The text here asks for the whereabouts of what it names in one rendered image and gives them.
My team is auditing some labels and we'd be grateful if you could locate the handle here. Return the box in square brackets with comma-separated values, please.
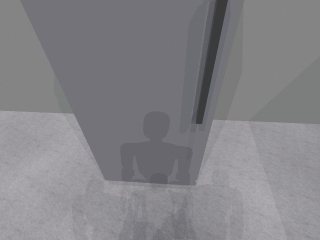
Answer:
[195, 0, 228, 124]

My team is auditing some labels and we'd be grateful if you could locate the fridge door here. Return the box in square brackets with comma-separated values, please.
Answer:
[20, 0, 241, 186]

